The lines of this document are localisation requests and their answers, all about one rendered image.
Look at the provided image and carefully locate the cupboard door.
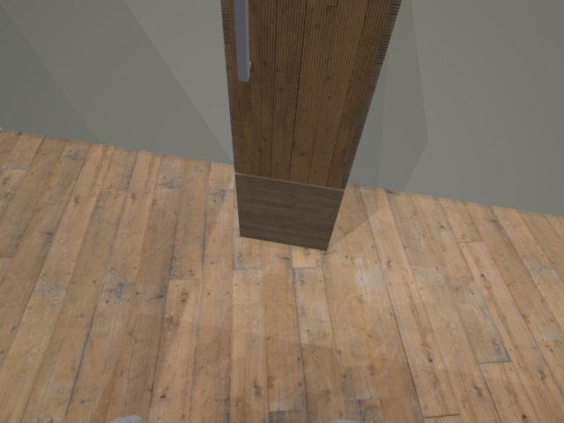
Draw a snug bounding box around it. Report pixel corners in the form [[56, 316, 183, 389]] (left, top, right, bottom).
[[228, 0, 392, 188]]

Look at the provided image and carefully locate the handle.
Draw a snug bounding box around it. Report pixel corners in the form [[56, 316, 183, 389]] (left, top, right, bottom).
[[234, 0, 251, 82]]

